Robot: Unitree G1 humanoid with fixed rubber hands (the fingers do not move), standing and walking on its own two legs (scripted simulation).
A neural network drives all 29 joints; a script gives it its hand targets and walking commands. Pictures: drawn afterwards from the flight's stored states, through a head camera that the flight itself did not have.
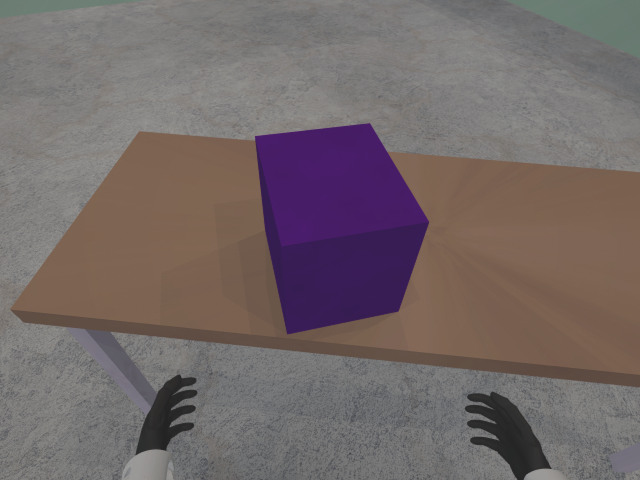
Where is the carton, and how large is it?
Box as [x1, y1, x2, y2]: [255, 123, 428, 333]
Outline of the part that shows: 369,123 255,136 265,231 287,333 398,311 428,221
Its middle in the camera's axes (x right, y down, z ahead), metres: +0.02 -0.02 +0.66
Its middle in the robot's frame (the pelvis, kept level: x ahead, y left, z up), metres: +0.51 +0.04 +0.00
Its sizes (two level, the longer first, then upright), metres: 0.243 0.198 0.224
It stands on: a table, 0.66 m high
